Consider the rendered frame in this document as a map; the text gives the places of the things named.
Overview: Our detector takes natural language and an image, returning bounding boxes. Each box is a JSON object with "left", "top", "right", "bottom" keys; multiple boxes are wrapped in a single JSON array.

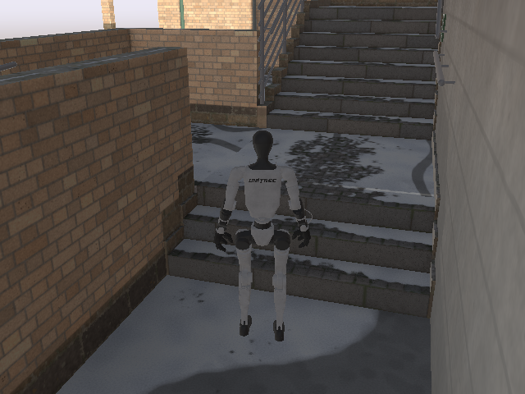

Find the robot right upper arm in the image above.
[{"left": 280, "top": 166, "right": 301, "bottom": 210}]

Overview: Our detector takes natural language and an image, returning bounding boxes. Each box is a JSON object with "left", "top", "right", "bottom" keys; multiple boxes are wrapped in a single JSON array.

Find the left robot hand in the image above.
[{"left": 214, "top": 231, "right": 233, "bottom": 252}]

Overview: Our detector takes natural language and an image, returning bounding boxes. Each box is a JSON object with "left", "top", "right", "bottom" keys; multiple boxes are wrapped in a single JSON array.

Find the robot torso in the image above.
[{"left": 244, "top": 162, "right": 282, "bottom": 246}]

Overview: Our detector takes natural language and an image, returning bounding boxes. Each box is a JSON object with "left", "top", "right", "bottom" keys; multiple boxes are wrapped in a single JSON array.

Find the right robot forearm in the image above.
[{"left": 293, "top": 198, "right": 308, "bottom": 231}]

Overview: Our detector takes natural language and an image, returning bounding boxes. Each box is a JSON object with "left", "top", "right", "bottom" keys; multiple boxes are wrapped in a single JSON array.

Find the right robot hand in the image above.
[{"left": 292, "top": 229, "right": 311, "bottom": 248}]

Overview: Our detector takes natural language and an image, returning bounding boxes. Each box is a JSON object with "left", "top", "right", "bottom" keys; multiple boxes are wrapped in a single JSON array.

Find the robot left upper arm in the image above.
[{"left": 223, "top": 166, "right": 245, "bottom": 211}]

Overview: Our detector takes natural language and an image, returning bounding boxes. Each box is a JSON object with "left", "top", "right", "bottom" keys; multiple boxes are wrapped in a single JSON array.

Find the left robot forearm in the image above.
[{"left": 216, "top": 198, "right": 232, "bottom": 234}]

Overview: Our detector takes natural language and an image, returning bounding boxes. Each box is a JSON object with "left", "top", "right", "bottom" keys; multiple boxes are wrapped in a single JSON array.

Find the left robot foot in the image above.
[{"left": 240, "top": 315, "right": 252, "bottom": 337}]

